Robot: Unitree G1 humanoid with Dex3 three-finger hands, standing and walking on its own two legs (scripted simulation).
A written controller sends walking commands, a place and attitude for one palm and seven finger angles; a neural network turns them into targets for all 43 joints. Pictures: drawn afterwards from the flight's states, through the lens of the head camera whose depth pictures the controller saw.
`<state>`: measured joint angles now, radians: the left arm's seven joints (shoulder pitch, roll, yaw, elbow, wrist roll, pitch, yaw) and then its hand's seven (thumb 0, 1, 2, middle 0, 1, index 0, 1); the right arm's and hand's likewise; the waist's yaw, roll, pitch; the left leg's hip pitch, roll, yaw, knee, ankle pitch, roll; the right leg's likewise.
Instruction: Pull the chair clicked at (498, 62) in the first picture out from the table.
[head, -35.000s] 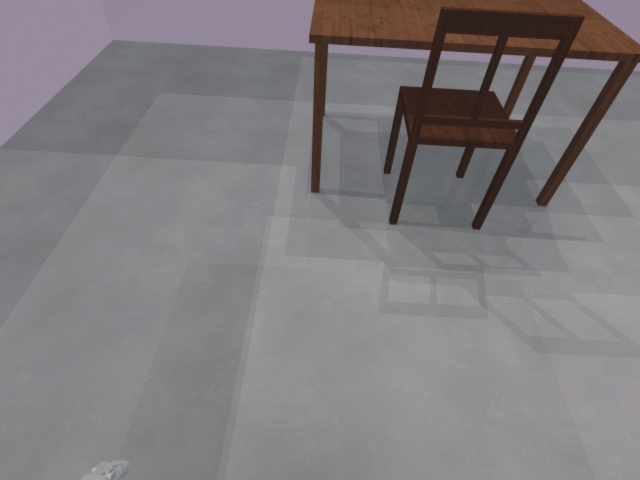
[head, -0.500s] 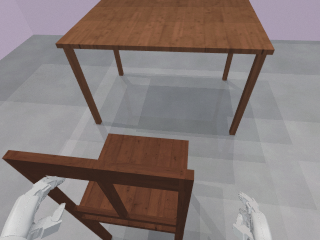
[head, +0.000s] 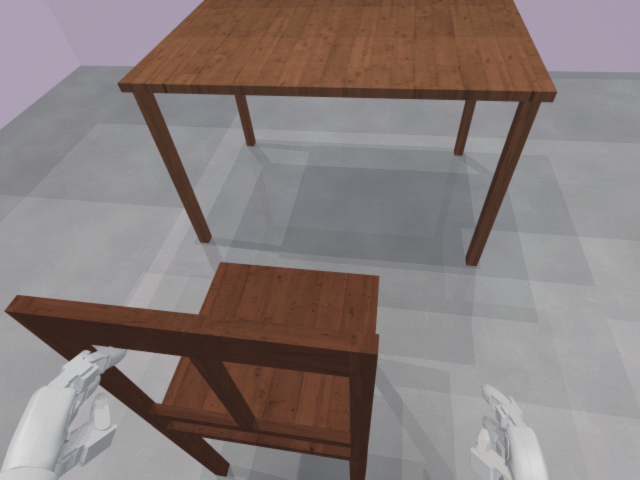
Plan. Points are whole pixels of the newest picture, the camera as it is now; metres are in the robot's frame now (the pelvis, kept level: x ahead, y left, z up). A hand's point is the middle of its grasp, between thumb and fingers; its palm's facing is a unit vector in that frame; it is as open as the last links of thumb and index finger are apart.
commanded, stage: step back with the hand held close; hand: left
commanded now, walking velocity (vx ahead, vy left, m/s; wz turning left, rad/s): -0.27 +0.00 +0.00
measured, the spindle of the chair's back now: (227, 392) +0.23 +0.19 -0.08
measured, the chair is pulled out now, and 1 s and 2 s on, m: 0.64 0.64 0.64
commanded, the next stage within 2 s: stop stepping back and stand still in 0.90 s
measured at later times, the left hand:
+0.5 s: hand out of the picture +0.10 +0.28 +0.22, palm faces +0.40 -0.69 -0.60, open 7.1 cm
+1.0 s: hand out of the picture +0.02 +0.32 +0.21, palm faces +0.36 -0.70 -0.62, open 7.4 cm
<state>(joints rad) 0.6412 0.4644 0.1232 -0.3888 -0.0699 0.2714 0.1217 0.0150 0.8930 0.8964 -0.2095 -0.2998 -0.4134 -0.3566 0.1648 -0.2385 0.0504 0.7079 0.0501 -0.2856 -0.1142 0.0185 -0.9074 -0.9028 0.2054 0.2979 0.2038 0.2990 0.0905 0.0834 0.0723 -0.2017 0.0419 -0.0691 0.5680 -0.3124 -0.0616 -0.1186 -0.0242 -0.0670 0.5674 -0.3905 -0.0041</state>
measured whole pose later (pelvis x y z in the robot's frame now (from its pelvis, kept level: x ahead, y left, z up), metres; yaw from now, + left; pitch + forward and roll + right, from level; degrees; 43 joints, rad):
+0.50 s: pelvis -0.10 +0.03 +0.00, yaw -1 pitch -3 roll -2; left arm 0.59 0.59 0.52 -0.69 -0.08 -0.14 0.17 0.02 0.89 0.90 -0.22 -0.30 -0.29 -0.33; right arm 0.15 -0.21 0.00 0.61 0.05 -0.06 -0.11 0.02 -0.91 -0.90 0.20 0.30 0.20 0.30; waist 0.05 0.03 0.10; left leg -0.37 0.05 -0.06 0.58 -0.20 -0.03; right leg -0.27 -0.02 -0.05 0.53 -0.21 0.02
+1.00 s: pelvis -0.21 +0.07 +0.00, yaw -5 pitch +5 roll -3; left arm 0.59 0.56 0.60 -0.62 -0.08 -0.27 0.15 0.01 0.89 0.90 -0.21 -0.30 -0.21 -0.30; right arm 0.18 -0.18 0.00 0.66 -0.01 -0.15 -0.06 0.02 -0.90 -0.90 0.21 0.30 0.21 0.30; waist 0.04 0.03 0.03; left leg -0.55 0.04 -0.02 0.48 -0.03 0.00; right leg -0.11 -0.01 0.00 0.44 -0.35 0.00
